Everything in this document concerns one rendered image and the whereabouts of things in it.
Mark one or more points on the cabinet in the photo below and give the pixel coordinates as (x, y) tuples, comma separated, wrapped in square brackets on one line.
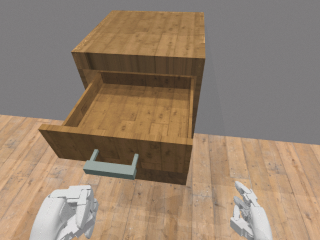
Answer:
[(149, 42)]

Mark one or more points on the drawer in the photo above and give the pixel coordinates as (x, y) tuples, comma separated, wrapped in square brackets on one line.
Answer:
[(121, 114)]

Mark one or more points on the robot right hand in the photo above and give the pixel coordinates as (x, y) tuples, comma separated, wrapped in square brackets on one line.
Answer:
[(255, 224)]

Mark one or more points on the robot left hand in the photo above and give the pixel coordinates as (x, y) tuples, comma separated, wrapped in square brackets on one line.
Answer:
[(74, 207)]

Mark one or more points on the handle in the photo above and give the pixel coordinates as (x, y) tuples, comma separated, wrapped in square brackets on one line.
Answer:
[(113, 170)]

